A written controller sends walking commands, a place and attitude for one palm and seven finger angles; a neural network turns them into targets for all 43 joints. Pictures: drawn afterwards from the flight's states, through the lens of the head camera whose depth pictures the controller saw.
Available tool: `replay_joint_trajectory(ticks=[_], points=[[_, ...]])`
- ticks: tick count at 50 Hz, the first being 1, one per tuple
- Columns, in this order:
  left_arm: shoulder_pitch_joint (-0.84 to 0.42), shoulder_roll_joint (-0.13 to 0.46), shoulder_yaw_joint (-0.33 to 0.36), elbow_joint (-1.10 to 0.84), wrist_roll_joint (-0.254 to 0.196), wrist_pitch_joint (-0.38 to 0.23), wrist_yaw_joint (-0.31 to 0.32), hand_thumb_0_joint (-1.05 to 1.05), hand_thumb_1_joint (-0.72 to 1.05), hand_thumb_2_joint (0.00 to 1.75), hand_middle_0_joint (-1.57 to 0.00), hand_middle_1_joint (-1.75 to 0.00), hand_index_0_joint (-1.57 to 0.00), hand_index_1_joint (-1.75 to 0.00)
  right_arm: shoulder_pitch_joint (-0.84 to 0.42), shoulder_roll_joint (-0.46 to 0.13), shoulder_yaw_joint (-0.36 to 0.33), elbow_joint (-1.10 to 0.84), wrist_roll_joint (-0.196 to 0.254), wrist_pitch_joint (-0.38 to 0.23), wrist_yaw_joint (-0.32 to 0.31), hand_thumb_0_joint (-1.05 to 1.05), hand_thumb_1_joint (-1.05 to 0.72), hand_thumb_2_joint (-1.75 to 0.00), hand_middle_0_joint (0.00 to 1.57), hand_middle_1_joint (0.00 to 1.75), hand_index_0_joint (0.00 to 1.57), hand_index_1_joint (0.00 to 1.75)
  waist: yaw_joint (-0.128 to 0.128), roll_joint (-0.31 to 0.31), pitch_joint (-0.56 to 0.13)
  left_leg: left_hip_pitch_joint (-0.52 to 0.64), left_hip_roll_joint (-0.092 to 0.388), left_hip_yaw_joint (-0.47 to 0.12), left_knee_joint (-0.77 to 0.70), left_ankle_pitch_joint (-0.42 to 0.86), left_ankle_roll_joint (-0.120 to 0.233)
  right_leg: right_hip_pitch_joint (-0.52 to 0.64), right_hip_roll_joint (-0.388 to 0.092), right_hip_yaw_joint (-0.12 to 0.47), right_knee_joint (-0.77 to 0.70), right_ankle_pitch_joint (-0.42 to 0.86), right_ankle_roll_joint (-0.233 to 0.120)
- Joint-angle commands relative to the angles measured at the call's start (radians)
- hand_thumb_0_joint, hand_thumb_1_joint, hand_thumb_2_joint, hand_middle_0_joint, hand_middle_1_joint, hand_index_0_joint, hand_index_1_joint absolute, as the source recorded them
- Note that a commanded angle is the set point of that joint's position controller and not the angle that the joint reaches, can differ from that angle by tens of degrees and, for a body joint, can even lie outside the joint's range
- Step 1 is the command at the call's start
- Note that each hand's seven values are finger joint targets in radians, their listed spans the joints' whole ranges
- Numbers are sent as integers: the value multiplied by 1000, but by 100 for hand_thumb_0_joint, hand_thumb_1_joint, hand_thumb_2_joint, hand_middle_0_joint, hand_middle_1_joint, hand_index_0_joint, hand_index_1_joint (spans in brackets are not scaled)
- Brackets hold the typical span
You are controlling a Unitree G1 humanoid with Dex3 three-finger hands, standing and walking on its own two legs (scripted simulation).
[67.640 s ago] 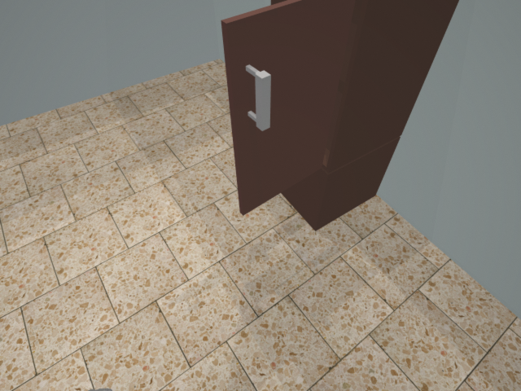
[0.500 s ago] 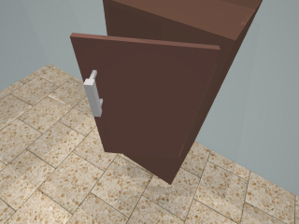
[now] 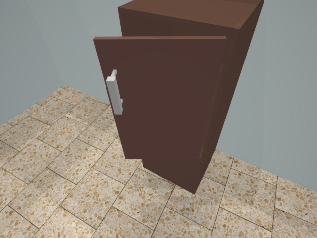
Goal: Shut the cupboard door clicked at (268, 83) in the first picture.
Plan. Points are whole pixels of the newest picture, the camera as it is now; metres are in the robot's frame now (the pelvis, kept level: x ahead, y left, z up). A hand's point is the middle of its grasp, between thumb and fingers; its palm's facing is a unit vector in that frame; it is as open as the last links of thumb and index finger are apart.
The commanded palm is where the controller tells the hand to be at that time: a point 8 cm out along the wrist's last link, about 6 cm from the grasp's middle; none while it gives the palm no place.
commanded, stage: come to a stop and stand still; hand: left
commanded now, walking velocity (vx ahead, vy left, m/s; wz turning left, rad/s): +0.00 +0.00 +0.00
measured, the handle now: (116, 92) +0.51 +0.17 +0.10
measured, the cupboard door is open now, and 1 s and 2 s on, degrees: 28 28 28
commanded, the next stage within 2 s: none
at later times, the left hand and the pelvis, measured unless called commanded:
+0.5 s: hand out of the picture -0.11 +0.17 -0.17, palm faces +0.06 -0.98 -0.17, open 7.4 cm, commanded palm none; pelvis -0.06 +0.01 +0.01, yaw +1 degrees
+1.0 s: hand out of the picture -0.10 +0.17 -0.16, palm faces +0.01 -0.99 -0.17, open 7.4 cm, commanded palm none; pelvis -0.08 +0.00 +0.01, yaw +0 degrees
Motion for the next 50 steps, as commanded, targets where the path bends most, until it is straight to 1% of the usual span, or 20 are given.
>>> replay_joint_trajectory(ticks=[1, 4, 8, 12, 15, 17, 20, 22, 24, 25, 27, 28, 30, 34, 37, 39, 41, 43, 46, 50], points=[[7, 137, 21, -51, 1, -8, 0, 0, 90, 90, -20, -30, -20, -30, 62, -92, -23, -60, -8, -4, 7, 0, -90, -90, 20, 30, 20, 30, -35, -192, 102, 64, 52, -105, -110, -218, -16, -310, -98, 171, -324, -423, -87], [-5, 121, 19, -58, 0, -9, 0, 0, 90, 90, -20, -30, -20, -30, 113, -90, -15, -38, -10, -13, 6, 0, -90, -90, 20, 30, 20, 30, -48, -116, 74, 89, 65, -132, -160, -190, -9, -302, -59, 122, -256, -309, -67], [104, 95, 22, -17, 0, -5, -5, 0, 90, 90, -20, -30, -20, -30, 58, -137, -20, -37, -7, -33, -1, 0, -90, -90, 20, 30, 20, 30, 16, 43, 26, -86, 169, -298, -396, -410, 34, -56, 25, 13, -92, -115, -37], [216, 55, 18, 53, 3, 6, -12, 0, 90, 90, -20, -30, -20, -30, 15, -147, -25, -23, -3, -27, -5, 0, -90, -90, 20, 30, 20, 30, 50, 93, -11, -152, 173, -278, -446, -448, 38, 37, 39, -20, -29, -85, -42], [243, 44, 19, 81, 6, 0, -12, 0, 90, 90, -20, -30, -20, -30, 19, -129, -26, -1, -2, -23, -6, 0, -90, -90, 20, 30, 20, 30, 50, 30, -19, -132, 144, -234, -407, -411, 21, 53, 27, 5, -113, -88, -49], [233, 46, 17, 88, 7, -4, -13, 0, 90, 90, -20, -30, -20, -30, 35, -111, -27, 14, -2, -14, -6, 0, -90, -90, 20, 30, 20, 30, 34, -29, 9, -84, 90, -178, -334, -376, -9, -32, -8, 81, -218, -195, -64], [133, 84, 22, 77, 2, -16, -10, 0, 90, 90, -20, -30, -20, -30, 102, -59, -24, 42, -1, 0, -5, 0, -90, -90, 20, 30, 20, 30, -33, -179, 27, 115, 12, -79, -59, -135, -42, -293, -125, 241, -412, -381, -104], [28, 101, 36, 58, 0, -13, -5, 0, 90, 90, -20, -30, -20, -30, 176, -46, -30, 77, -5, 10, -8, 0, -90, -90, 20, 30, 20, 30, -81, -221, 7, 228, -12, -47, 129, -65, -52, -418, -154, 233, -461, -371, -118], [-38, 114, 45, 38, 1, -13, 2, 0, 90, 90, -20, -30, -20, -30, 233, -52, -34, 92, -1, 6, -9, 0, -90, -90, 20, 30, 20, 30, -113, -217, 18, 261, 4, -57, 157, -63, -47, -468, -141, 182, -433, -339, -103], [-34, 109, 40, 40, 1, -15, -1, 0, 90, 90, -20, -30, -20, -30, 230, -52, -29, 90, 3, -10, -8, 0, -90, -90, 20, 30, 20, 30, -106, -168, 67, 241, 28, -86, 25, -106, -38, -467, -111, 167, -361, -330, -86], [83, 55, 29, 64, -4, -14, -7, 0, 90, 90, -20, -30, -20, -30, 177, -97, -25, 71, -5, -46, -13, 0, -90, -90, 20, 30, 20, 30, -29, 111, 132, 30, 155, -308, -335, -311, 9, -292, 5, 80, -118, -163, -42], [114, 28, 27, 74, -1, -17, -11, 0, 90, 90, -20, -30, -20, -30, 137, -101, -21, 54, -3, -54, -23, 0, -90, -90, 20, 30, 20, 30, 3, 148, 165, -79, 220, -394, -428, -315, 45, -190, 28, 19, -52, -61, -30], [184, 8, 21, 126, 6, 2, -11, 0, 90, 90, -20, -30, -20, -30, 51, -104, -18, 42, -1, -54, -27, 0, -90, -90, 20, 30, 20, 30, 43, 188, 88, -172, 241, -421, -511, -467, 70, -60, 24, 8, 80, -44, -28], [190, -14, 13, 138, 6, 3, -12, 0, 90, 90, -20, -30, -20, -30, 26, -91, -17, 35, 0, -52, -26, 0, -90, -90, 20, 30, 20, 30, 54, 37, 49, -148, 232, -347, -466, -336, 102, -31, -3, 17, 110, -31, -26], [205, -16, 11, 141, 2, -10, -9, 0, 90, 90, -20, -30, -20, -30, 57, -90, -22, 55, -1, -42, -21, 0, -90, -90, 20, 30, 20, 30, 42, 16, 46, -90, 191, -304, -426, -332, 62, 19, 2, 4, -139, -22, -26], [218, 19, 15, 143, 5, -19, -5, 0, 90, 90, -20, -30, -20, -30, 83, -71, -23, 64, 2, -37, -17, 0, -90, -90, 20, 30, 20, 30, 28, -56, 52, -79, 123, -256, -386, -263, 9, 38, -32, 91, -278, -73, -60], [200, 57, 16, 135, 4, -25, -7, 0, 90, 90, -20, -30, -20, -30, 88, -58, -22, 64, 3, -36, -11, 0, -90, -90, 20, 30, 20, 30, 0, -70, 21, 70, 57, -170, -290, -123, -32, -92, -100, 167, -351, -170, -99], [128, 57, 12, 118, -3, -34, -7, 0, 90, 90, -20, -30, -20, -30, 118, -48, -17, 78, 2, -32, -9, 0, -90, -90, 20, 30, 20, 30, -31, -138, 9, 156, 67, -158, -239, -64, -31, -177, -85, 148, -366, -200, -80], [119, 45, 7, 113, -5, -37, -9, 0, 90, 90, -20, -30, -20, -30, 121, -58, -12, 90, 3, -38, -11, 0, -90, -90, 20, 30, 20, 30, -27, -85, 42, 145, 91, -180, -269, -70, -22, -178, -62, 125, -341, -147, -63], [161, 39, 6, 128, -2, -27, -10, 0, 90, 90, -20, -30, -20, -30, 109, -70, -11, 100, 1, -33, -12, 0, -90, -90, 20, 30, 20, 30, -6, -7, 95, 35, 109, -228, -350, -230, -16, -141, -35, 105, -314, -182, -55]])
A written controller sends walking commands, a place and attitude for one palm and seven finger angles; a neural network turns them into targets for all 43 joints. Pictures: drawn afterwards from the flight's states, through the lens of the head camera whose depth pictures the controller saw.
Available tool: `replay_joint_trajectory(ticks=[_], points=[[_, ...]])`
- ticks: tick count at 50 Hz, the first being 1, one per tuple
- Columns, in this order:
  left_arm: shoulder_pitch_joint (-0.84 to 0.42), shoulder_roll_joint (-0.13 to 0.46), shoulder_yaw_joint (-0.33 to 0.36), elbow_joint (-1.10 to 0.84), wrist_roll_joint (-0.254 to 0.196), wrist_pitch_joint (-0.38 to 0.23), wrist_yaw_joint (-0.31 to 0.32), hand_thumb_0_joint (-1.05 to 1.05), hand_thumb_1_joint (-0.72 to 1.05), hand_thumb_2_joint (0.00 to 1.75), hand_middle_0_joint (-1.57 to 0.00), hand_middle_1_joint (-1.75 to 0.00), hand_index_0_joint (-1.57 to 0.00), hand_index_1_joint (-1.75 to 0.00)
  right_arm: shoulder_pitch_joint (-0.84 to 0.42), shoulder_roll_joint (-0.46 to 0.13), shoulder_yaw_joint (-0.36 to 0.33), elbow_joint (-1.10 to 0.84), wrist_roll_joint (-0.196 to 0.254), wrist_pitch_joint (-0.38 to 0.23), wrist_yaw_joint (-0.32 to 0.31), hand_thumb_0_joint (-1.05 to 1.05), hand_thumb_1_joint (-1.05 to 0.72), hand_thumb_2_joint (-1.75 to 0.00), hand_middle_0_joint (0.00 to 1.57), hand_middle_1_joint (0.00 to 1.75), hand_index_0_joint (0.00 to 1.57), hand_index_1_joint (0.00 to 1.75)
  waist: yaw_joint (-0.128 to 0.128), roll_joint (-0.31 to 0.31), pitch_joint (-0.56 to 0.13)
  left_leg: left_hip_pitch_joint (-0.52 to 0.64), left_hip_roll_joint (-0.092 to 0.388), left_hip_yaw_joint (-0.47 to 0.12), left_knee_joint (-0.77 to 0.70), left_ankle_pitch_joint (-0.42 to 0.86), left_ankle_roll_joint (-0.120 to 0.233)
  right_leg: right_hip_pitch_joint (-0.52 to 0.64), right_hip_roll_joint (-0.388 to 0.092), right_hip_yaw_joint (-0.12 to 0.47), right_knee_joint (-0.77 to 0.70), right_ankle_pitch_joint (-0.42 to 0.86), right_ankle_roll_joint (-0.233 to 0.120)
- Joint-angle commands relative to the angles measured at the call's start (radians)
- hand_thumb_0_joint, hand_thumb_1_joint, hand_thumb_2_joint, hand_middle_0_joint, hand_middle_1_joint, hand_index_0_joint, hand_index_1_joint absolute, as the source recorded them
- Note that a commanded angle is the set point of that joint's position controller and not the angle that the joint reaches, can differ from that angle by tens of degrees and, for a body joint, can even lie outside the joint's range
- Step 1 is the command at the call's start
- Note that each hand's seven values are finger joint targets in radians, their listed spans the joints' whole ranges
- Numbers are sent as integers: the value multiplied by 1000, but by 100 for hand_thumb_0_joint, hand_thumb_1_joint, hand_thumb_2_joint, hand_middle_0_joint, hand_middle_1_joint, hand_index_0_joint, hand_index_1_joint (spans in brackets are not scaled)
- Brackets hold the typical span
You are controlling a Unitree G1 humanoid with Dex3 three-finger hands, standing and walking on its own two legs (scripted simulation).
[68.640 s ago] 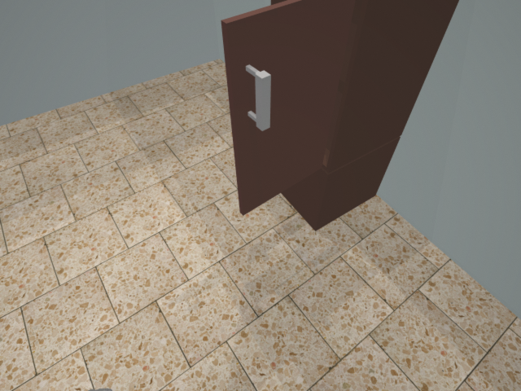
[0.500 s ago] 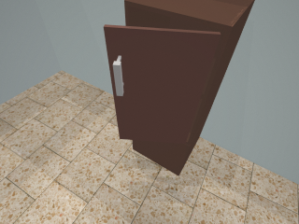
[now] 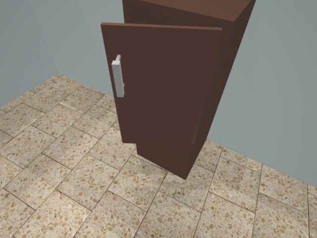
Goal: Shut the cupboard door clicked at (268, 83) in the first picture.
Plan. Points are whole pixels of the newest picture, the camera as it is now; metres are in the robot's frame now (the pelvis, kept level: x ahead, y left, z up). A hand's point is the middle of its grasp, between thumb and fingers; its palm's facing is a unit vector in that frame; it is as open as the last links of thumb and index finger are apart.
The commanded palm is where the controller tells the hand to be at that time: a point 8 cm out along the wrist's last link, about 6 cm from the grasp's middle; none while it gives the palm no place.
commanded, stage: come to a stop and stand still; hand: left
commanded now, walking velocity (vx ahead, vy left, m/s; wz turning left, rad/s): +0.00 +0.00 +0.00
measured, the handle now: (119, 76) +0.59 +0.17 +0.09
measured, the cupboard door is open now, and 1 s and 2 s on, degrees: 28 28 28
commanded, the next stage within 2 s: look again from close up in 1.08 s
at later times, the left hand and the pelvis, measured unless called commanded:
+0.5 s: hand out of the picture +0.03 +0.13 -0.17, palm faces +0.02 -0.99 -0.17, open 7.4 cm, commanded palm none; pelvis +0.05 -0.03 +0.00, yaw +0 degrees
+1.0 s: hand out of the picture +0.09 +0.14 -0.17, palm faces +0.03 -0.97 -0.23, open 7.4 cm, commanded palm none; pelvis +0.09 -0.04 +0.00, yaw +0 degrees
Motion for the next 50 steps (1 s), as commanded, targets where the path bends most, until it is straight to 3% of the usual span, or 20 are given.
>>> replay_joint_trajectory(ticks=[1, 6, 11, 13, 17, 22, 23, 32, 39, 45, 50], points=[[68, 91, 19, -33, 2, -14, 6, 0, 90, 90, -20, -30, -20, -30, 35, -111, -18, -27, -4, -3, -7, 0, -90, -90, 20, 30, 20, 30, 13, 53, 121, 11, 121, -200, -176, -397, -6, -171, -73, 99, -145, -257, -41], [101, 83, 17, -17, 1, -19, 3, 0, 90, 90, -20, -30, -20, -30, 40, -100, -16, -18, -4, -5, -11, 0, -90, -90, 20, 30, 20, 30, 20, 28, 83, 26, 112, -181, -153, -340, -8, -141, -80, 103, -141, -211, -47], [68, 87, 12, -22, -2, -33, 6, 0, 90, 90, -20, -30, -20, -30, 56, -91, -11, -10, 0, -13, -11, 0, -90, -90, 20, 30, 20, 30, 2, -38, 57, 91, 102, -145, -81, -194, -14, -156, -106, 133, -177, -183, -52], [62, 84, 9, -21, -3, -35, 8, 0, 90, 90, -20, -30, -20, -30, 53, -82, -8, -4, 2, -14, -11, 0, -90, -90, 20, 30, 20, 30, 3, -26, 72, 102, 105, -137, -67, -156, -15, -161, -109, 132, -184, -154, -52], [63, 86, 7, -14, -6, -42, 10, 0, 90, 90, -20, -30, -20, -30, 44, -88, -1, 4, 4, -27, -15, 0, -90, -90, 20, 30, 20, 30, 9, -1, 49, 114, 114, -130, -58, -56, -10, -98, -109, 127, -161, -16, -48], [69, 93, 7, -9, -6, -45, 15, 0, 90, 90, -20, -30, -20, -30, 23, -95, 3, 9, 6, -37, -20, 0, -90, -90, 20, 30, 20, 30, 18, -16, 2, 142, 122, -111, -26, 77, -7, -16, -116, 116, -135, 179, -37], [62, 98, 9, -10, -5, -45, 17, 0, 90, 90, -20, -30, -20, -30, 17, -95, 3, 12, 7, -36, -21, 0, -90, -90, 20, 30, 20, 30, 19, -17, 20, 134, 121, -108, -20, 91, -7, -12, -115, 113, -131, 217, -34], [41, 120, 17, -19, -5, -40, 21, 0, 90, 90, -20, -30, -20, -30, -21, -113, 7, 9, 6, -32, -28, 0, -90, -90, 20, 30, 20, 30, 20, -4, 10, 158, 119, -88, 0, 140, -13, 42, -122, 104, -124, 361, -18], [29, 139, 25, -30, -4, -37, 25, 0, 90, 90, -20, -30, -20, -30, -43, -128, 6, 4, 7, -28, -33, 0, -90, -90, 20, 30, 20, 30, 22, -32, -2, 173, 118, -74, 23, 195, -13, 85, -127, 90, -113, 503, 3], [29, 144, 29, -36, -6, -35, 27, 0, 90, 90, -20, -30, -20, -30, -52, -131, 6, 6, 7, -24, -35, 0, -90, -90, 20, 30, 20, 30, 22, -32, -7, 189, 115, -71, 28, 210, -13, 103, -127, 87, -113, 539, 8], [31, 143, 28, -32, -6, -32, 26, 0, 90, 90, -20, -30, -20, -30, -51, -129, 10, 13, 7, -22, -36, 0, -90, -90, 20, 30, 20, 30, 22, -16, 4, 201, 118, -78, 18, 213, -12, 94, -126, 83, -123, 488, 4]])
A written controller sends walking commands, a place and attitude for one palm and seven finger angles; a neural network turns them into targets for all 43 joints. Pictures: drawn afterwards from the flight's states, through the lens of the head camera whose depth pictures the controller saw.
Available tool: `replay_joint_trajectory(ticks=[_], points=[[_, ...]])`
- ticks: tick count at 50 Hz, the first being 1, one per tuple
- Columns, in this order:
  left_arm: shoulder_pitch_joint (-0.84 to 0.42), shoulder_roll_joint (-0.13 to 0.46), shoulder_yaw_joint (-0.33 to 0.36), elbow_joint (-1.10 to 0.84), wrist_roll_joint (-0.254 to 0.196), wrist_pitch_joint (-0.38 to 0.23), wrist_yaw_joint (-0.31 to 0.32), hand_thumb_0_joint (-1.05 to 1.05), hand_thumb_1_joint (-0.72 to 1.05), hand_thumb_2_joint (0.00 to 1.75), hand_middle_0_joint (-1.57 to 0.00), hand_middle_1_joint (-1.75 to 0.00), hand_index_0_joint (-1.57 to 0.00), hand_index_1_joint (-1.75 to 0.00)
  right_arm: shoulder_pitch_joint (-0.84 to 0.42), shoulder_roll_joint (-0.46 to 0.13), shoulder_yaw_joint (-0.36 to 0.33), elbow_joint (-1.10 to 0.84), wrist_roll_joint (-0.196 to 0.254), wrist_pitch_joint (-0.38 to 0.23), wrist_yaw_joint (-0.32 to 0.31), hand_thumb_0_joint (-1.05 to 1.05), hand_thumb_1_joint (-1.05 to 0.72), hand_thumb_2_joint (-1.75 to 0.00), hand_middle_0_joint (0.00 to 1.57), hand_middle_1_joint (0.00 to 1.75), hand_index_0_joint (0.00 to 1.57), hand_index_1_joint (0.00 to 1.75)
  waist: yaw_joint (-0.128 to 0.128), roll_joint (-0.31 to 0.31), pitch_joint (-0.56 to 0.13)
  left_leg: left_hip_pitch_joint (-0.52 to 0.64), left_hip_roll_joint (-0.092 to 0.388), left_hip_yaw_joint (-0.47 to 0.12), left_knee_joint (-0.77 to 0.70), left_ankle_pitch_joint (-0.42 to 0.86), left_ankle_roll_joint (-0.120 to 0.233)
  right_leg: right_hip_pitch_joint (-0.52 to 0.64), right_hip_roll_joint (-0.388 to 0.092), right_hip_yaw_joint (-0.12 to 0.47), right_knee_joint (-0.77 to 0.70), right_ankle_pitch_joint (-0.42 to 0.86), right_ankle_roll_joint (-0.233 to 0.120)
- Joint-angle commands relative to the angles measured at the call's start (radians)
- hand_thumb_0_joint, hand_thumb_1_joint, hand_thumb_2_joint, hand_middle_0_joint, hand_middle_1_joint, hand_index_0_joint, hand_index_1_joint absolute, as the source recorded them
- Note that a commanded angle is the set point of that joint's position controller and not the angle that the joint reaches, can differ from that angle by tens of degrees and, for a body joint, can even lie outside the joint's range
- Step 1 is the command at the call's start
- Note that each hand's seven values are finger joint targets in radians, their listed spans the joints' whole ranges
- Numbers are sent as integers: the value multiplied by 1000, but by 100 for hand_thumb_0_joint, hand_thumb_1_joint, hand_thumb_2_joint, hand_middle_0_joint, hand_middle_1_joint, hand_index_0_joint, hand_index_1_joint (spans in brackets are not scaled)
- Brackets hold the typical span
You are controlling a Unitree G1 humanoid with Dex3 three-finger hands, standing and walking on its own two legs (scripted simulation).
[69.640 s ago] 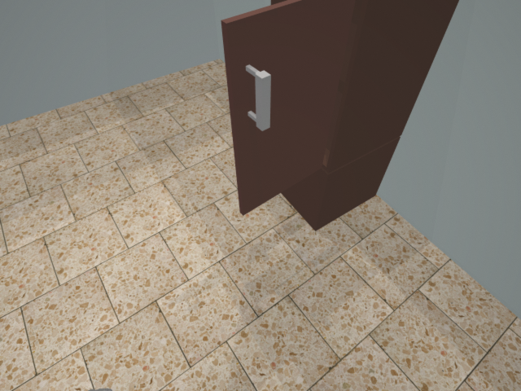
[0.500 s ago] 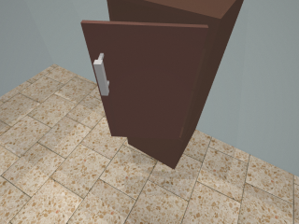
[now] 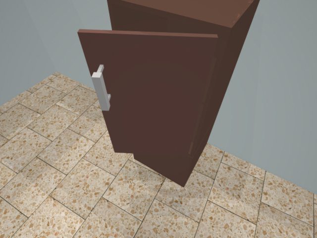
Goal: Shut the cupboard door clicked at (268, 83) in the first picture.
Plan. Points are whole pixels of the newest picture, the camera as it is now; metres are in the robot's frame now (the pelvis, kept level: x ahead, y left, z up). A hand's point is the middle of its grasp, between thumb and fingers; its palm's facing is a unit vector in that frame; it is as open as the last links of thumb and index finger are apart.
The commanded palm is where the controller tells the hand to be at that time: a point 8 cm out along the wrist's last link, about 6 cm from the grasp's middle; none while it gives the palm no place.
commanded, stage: come to a stop and stand still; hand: left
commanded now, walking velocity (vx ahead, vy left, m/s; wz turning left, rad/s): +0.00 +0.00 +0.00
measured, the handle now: (103, 88) +0.50 +0.21 +0.09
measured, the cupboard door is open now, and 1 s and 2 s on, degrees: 28 28 28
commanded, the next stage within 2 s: look again from close up in 0.08 s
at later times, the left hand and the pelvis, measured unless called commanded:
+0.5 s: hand out of the picture -0.03 +0.17 -0.17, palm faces +0.05 -0.98 -0.19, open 7.4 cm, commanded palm none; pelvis +0.00 +0.00 +0.00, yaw +0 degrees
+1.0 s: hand (78, 223) +0.16 +0.20 -0.02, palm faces +0.22 -0.96 -0.18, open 7.0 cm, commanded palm +0.08 +0.23 -0.05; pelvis -0.04 +0.01 -0.02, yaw +2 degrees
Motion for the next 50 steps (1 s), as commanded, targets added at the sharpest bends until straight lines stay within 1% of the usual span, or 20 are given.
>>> replay_joint_trajectory(ticks=[1, 4, 8, 11, 13, 21, 28, 32, 39, 40, 41, 42, 43, 44, 45, 46, 47, 48, 49, 50], points=[[93, 113, 23, -15, 0, -12, 9, 0, 90, 90, -20, -30, -20, -30, 52, -105, -17, -26, -1, -8, -9, 0, -90, -90, 20, 30, 20, 30, -3, -5, -16, 95, 92, -62, -6, 362, 45, -60, -158, 81, -39, 574, 52], [96, 109, 23, -11, 0, -11, 9, 0, 90, 90, -20, -30, -20, -30, 58, -102, -16, -21, -1, -9, -10, 0, -90, -90, 20, 30, 20, 30, -3, 4, -13, 101, 93, -63, -9, 372, 46, -60, -157, 79, -42, 561, 50], [101, 99, 20, -4, 1, -9, 9, 0, 90, 90, -20, -30, -20, -30, 60, -96, -14, -14, 0, -6, -10, 0, -90, -90, 20, 30, 20, 30, -4, -17, 16, 91, 92, -69, -21, 336, 45, -69, -154, 77, -54, 527, 49], [109, 93, 18, 0, -2, -9, 8, 0, 90, 90, -20, -30, -20, -30, 64, -94, -12, -8, -1, -7, -10, 0, -90, -90, 20, 30, 20, 30, -2, 5, 11, 97, 92, -74, -30, 326, 46, -69, -157, 80, -62, 490, 45], [116, 88, 17, 4, 0, -9, 8, 0, 90, 90, -20, -30, -20, -30, 67, -86, -11, -4, 1, -7, -10, 0, -90, -90, 20, 30, 20, 30, 2, -13, 31, 88, 90, -75, -34, 308, 47, -75, -155, 75, -69, 472, 49], [125, 74, 14, 15, -3, -8, 8, 0, 90, 90, -20, -30, -20, -30, 85, -78, -10, 9, -1, -7, -10, 0, -90, -90, 20, 30, 20, 30, -2, 8, 34, 87, 90, -84, -49, 283, 46, -84, -154, 79, -78, 410, 38], [141, 65, 12, 24, -1, -10, 9, 0, 90, 90, -20, -30, -20, -30, 98, -68, -9, 15, 1, -7, -11, 0, -90, -90, 20, 30, 20, 30, -1, -13, 38, 83, 89, -83, -45, 280, 47, -83, -154, 74, -79, 420, 42], [146, 60, 10, 28, -2, -10, 9, 0, 90, 90, -20, -30, -20, -30, 104, -70, -10, 18, -1, -10, -11, 0, -90, -90, 20, 30, 20, 30, -2, 11, 32, 91, 91, -89, -54, 293, 48, -88, -153, 78, -79, 387, 33], [153, 50, 8, 34, -1, -8, 9, 0, 90, 90, -20, -30, -20, -30, 112, -63, -8, 21, -1, -9, -10, 0, -90, -90, 20, 30, 20, 30, 0, 17, 62, 77, 93, -97, -68, 262, 51, -111, -151, 77, -92, 311, 29], [193, 61, 3, 39, 25, -50, 45, 0, 90, 90, -20, -30, -20, -30, 19, -83, -10, -64, 3, -25, 8, 0, -90, -90, 20, 30, 20, 30, 15, 34, 95, 4, 70, -42, 194, 361, 23, -191, -194, 148, -78, 821, 85], [-642, 526, 257, -1561, -152, -310, 40, 0, 90, 90, -20, -30, -20, -30, 159, -288, -33, -343, 43, -203, -78, 0, -90, -90, 20, 30, 20, 30, -174, 109, -309, 410, 38, -14, 77, 453, 84, -282, -86, -24, 142, 774, 62], [-76, 151, 6, -1269, -148, -238, 57, 0, 90, 90, -22, -32, -22, -32, 106, -188, 7, -329, 53, -292, -101, 0, -90, -90, 20, 30, 20, 30, -86, 463, -436, 518, 38, -34, 48, 602, 70, -270, -16, -47, 295, 430, 46], [-113, 126, 34, -1265, -164, -184, 102, 0, 90, 90, -24, -34, -24, -34, 50, -156, -17, -298, 46, -317, -95, 0, -90, -90, 20, 30, 20, 30, -45, 286, -352, 357, 67, -62, 30, 626, 38, -322, -11, -69, 219, 167, 39], [170, -120, -78, -916, -178, -67, 86, 0, 90, 90, -25, -36, -25, -36, 56, -140, -19, -259, 66, -318, -57, 0, -90, -90, 20, 30, 20, 30, -78, 144, -225, 205, 70, -81, 24, 485, 52, -395, -33, -66, 229, 130, 48], [6, -95, -114, -1210, -209, -106, 70, 0, 90, 90, -27, -38, -27, -38, 79, -175, -42, -364, 71, -324, -40, 0, -90, -90, 20, 30, 20, 30, -57, 118, -163, 87, 52, -96, 62, 312, 47, -342, -48, -67, 180, 165, 46], [28, -66, -99, -1160, -186, -137, 53, 0, 90, 90, -29, -40, -29, -40, 31, -190, -46, -399, 69, -337, -41, 0, -90, -90, 20, 30, 20, 30, -75, 47, -99, 6, 30, -85, 103, 178, 48, -386, -51, -69, 146, 179, 45], [-9, -46, -79, -1134, -180, -187, 43, 0, 90, 90, -31, -42, -31, -42, 3, -195, -46, -427, 53, -354, -38, 0, -90, -90, 20, 30, 20, 30, -89, -42, -24, -86, 10, -94, 138, 74, 46, -454, -58, -58, 144, 112, 52], [36, -32, -48, -1060, -162, -227, 28, 0, 90, 90, -33, -44, -33, -44, 9, -188, -55, -457, 42, -361, -29, 0, -90, -90, 20, 30, 20, 30, -88, -93, 0, -142, -9, -101, 193, 49, 47, -521, -66, -45, 159, 85, 53], [76, -43, -17, -960, -164, -279, -3, 0, 90, 90, -35, -46, -35, -46, 0, -184, -58, -470, 25, -362, -19, 0, -90, -90, 20, 30, 20, 30, -73, -201, -11, -219, -13, -113, 256, 42, 39, -586, -73, -42, 211, 103, 63], [183, -44, 39, -881, -183, -343, -54, 0, 90, 90, -36, -48, -36, -48, -15, -187, -68, -487, 14, -359, -6, 0, -90, -90, 20, 30, 20, 30, -26, -287, -51, -302, -17, -114, 314, 64, 29, -600, -72, -43, 288, 222, 75]])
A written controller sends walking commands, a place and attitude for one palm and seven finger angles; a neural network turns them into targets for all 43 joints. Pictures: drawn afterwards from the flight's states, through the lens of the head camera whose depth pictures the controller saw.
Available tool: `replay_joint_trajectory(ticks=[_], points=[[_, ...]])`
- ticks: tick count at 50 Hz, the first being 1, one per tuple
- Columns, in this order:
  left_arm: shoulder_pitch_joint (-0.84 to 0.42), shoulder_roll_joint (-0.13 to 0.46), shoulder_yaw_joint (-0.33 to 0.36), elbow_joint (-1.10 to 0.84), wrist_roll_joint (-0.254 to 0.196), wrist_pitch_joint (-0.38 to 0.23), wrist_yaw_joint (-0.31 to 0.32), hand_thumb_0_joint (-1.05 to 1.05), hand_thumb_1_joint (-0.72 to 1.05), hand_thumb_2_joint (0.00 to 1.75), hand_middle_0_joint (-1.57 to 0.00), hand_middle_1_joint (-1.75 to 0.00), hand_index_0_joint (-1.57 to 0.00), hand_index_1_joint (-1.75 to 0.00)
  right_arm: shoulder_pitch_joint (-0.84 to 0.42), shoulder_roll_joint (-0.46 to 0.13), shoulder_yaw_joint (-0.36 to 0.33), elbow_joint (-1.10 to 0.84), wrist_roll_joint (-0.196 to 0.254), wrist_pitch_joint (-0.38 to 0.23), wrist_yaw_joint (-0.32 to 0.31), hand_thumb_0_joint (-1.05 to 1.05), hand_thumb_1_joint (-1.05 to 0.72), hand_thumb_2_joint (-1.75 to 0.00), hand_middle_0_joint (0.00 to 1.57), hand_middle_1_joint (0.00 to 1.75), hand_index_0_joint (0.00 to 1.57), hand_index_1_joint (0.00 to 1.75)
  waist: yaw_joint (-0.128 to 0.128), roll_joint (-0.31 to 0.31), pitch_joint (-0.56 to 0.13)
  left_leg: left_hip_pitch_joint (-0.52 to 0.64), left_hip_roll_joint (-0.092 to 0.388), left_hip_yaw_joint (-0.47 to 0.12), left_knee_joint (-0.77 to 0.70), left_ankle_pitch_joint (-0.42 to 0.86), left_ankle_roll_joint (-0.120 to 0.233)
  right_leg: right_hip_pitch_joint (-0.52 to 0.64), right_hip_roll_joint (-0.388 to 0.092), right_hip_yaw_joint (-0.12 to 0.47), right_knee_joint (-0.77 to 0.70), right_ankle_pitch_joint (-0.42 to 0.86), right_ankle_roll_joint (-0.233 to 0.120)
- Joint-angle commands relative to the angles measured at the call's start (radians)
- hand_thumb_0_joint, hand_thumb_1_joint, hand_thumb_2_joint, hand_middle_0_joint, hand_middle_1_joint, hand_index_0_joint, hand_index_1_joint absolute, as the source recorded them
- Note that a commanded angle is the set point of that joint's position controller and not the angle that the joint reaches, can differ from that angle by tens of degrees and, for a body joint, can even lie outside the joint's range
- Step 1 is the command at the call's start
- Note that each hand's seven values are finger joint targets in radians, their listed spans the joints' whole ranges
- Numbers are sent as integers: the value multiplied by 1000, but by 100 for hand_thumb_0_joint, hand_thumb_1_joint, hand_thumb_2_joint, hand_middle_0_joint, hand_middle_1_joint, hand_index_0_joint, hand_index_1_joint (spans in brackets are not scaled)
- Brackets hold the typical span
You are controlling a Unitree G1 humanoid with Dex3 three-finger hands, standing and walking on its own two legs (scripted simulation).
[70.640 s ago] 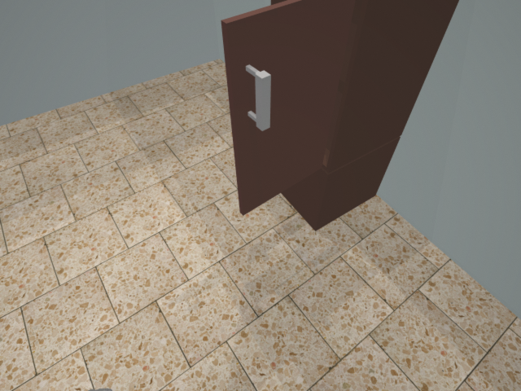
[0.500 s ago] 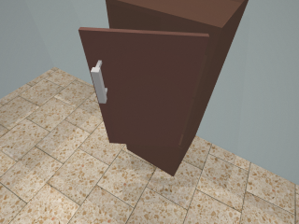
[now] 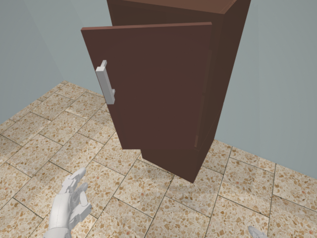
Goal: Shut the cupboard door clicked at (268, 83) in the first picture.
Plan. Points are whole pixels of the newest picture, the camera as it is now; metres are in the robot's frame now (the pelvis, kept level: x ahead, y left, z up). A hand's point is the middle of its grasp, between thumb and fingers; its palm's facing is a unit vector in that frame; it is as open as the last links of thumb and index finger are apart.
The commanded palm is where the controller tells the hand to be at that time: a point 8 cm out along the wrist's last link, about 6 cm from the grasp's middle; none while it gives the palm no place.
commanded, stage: raise the hand and make a fist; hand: left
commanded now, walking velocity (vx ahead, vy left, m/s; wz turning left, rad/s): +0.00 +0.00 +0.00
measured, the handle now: (107, 82) +0.55 +0.18 +0.11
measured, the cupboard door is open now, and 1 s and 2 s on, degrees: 28 28 28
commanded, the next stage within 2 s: bring the fist close to the handle in 1.72 s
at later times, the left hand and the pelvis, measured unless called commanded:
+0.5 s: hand (97, 217) +0.17 +0.14 +0.03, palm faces -0.13 -0.99 -0.05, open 4.8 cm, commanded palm +0.15 +0.22 +0.02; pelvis -0.06 +0.00 -0.06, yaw +0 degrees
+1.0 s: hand (69, 198) +0.20 +0.20 +0.07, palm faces +0.00 -1.00 -0.06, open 3.1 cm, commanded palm +0.18 +0.25 +0.08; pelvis -0.02 +0.03 -0.03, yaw -1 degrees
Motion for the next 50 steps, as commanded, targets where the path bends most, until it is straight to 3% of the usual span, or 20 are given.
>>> replay_joint_trajectory(ticks=[1, 2, 3, 4, 6, 8, 10, 13, 16, 18, 20, 23, 26, 28, 31, 35, 40, 43, 48, 50], points=[[185, -65, 45, 91, -40, -264, -171, 0, 90, 90, -38, -50, -38, -50, -126, -108, -63, -218, -34, -66, 34, 0, -90, -90, 20, 30, 20, 30, 59, -480, -33, -179, 12, -91, 177, 68, -11, -354, -28, 40, 72, 384, 76], [258, -65, 72, 98, -74, -332, -242, 0, 90, 90, -40, -52, -40, -52, -135, -104, -71, -235, -37, -57, 48, 0, -90, -90, 20, 30, 20, 30, 89, -513, -82, -242, 5, -80, 209, 52, -24, -332, -34, 64, 116, 420, 81], [334, -25, 136, 124, -107, -385, -320, 0, 90, 90, -42, -54, -42, -54, -141, -99, -81, -256, -28, -46, 66, 0, -90, -90, 20, 30, 20, 30, 134, -454, -134, -271, -5, -65, 236, 68, -36, -279, -44, 98, 163, 510, 75], [302, -10, 142, 83, -143, -426, -403, 0, 90, 90, -44, -56, -44, -56, -153, -105, -79, -294, -26, -38, 76, 0, -90, -90, 20, 30, 20, 30, 129, -380, -167, -302, -19, -48, 264, 51, -43, -249, -62, 132, 184, 533, 78], [242, 109, 223, -57, -131, -392, -431, 0, 90, 90, -47, -60, -47, -60, -185, -104, -83, -385, -16, -3, 75, 0, -90, -90, 20, 30, 20, 30, 164, -92, -244, -265, -33, 9, 272, 45, -27, -230, -63, 159, 180, 386, 55], [108, 194, 247, -223, -109, -321, -394, 0, 90, 90, -51, -64, -51, -64, -210, -95, -76, -443, -6, 28, 64, 0, -90, -90, 20, 30, 20, 30, 152, 72, -210, -248, -24, 13, 271, -33, -12, -298, -52, 189, 121, 128, 40], [-12, 161, 195, -367, -94, -294, -321, 0, 90, 90, -55, -68, -55, -68, -190, -81, -64, -481, -8, 43, 53, 0, -90, -90, 20, 30, 20, 30, 86, 61, -172, -234, -2, -6, 286, -107, 5, -394, -38, 200, 82, -55, 41], [-292, 144, 135, -648, -80, -420, -219, 0, 90, 90, -60, -74, -60, -74, -153, -75, -51, -464, -26, 14, 32, 0, -90, -90, 20, 30, 20, 30, -11, 24, -149, -228, 30, -62, 333, -192, 23, -554, 1, 175, 92, -207, 32], [-239, 67, 16, -658, -92, -522, -240, 0, 90, 90, -66, -80, -66, -80, -123, -92, -41, -417, -22, -39, 15, 0, -90, -90, 20, 30, 20, 30, -41, 46, -169, -206, 40, -96, 352, -214, 24, -602, 27, 139, 143, -176, 17], [-201, 68, -16, -590, -107, -507, -289, 0, 90, 90, -69, -84, -69, -84, -116, -109, -31, -404, -14, -54, 2, 0, -90, -90, 20, 30, 20, 30, -62, 24, -175, -218, 43, -100, 371, -204, 30, -585, 31, 141, 137, -160, 25], [-132, 79, -27, -463, -108, -407, -339, 0, 90, 90, -73, -88, -73, -88, -102, -114, -26, -403, -3, -47, -11, 0, -90, -90, 20, 30, 20, 30, -51, -19, -139, -271, 41, -92, 367, -218, 28, -551, 16, 170, 91, -203, 38], [11, 156, 78, -270, -96, -160, -372, 0, 90, 90, -79, -94, -79, -94, -105, -119, -27, -433, 21, 7, -18, 0, -90, -90, 20, 30, 20, 30, 35, -80, -143, -295, 30, -78, 305, -211, 26, -430, -6, 206, 9, -273, 54], [-11, 198, 186, -426, -125, -5, -317, 0, 90, 90, -84, -100, -84, -100, -151, -90, -19, -498, 25, 52, -27, 0, -90, -90, 20, 30, 20, 30, 96, -93, -226, -198, 22, -68, 231, -130, 19, -286, -36, 191, -9, -162, 63], [-4, 216, 283, -529, -139, -14, -222, 0, 90, 90, -88, -104, -88, -104, -155, -68, -21, -482, 10, 58, -32, 0, -90, -90, 20, 30, 20, 30, 116, -68, -262, -129, 32, -70, 206, -47, 15, -257, -14, 128, 31, -3, 58], [-11, 140, 236, -631, -136, -139, -145, 0, 90, 90, -93, -110, -93, -110, -112, -57, -15, -464, -7, 39, -14, 0, -90, -90, 20, 30, 20, 30, 84, -46, -230, -58, 41, -76, 179, 68, 11, -288, 22, 31, 103, 234, 41], [1, 86, 115, -555, -104, -272, -197, 0, 90, 90, -101, -118, -101, -118, -80, -90, -23, -422, -22, 11, 14, 0, -90, -90, 20, 30, 20, 30, 22, -37, -165, -64, 44, -84, 211, 79, 13, -381, 30, 21, 136, 251, 44], [44, 120, 89, -518, -126, -178, -330, 0, 90, 90, -110, -128, -110, -128, -60, -122, -37, -441, 7, 3, 1, 0, -90, -90, 20, 30, 20, 30, 28, -35, -205, -52, 38, -85, 173, 8, 20, -328, 23, 50, 63, 154, 45], [-13, 214, 197, -604, -126, -126, -297, 0, 90, 90, -115, -134, -115, -134, -79, -114, -32, -448, 7, 11, -17, 0, -90, -90, 20, 30, 20, 30, 55, 4, -242, 9, 42, -95, 128, 23, 19, -283, 31, 28, 57, 157, 34], [-80, 200, 251, -687, -138, -161, -205, 0, 90, 90, -124, -144, -124, -144, -88, -96, -9, -447, -6, 21, -11, 0, -90, -90, 20, 30, 20, 30, 64, 46, -226, 79, 49, -112, 95, 90, 6, -268, 50, -9, 69, 217, 18], [-73, 146, 200, -635, -141, -153, -214, 0, 90, 90, -128, -148, -128, -148, -92, -96, -5, -442, -3, 23, -3, 0, -90, -90, 20, 30, 20, 30, 44, 37, -176, 82, 53, -111, 85, 78, 2, -283, 50, -14, 55, 218, 22]])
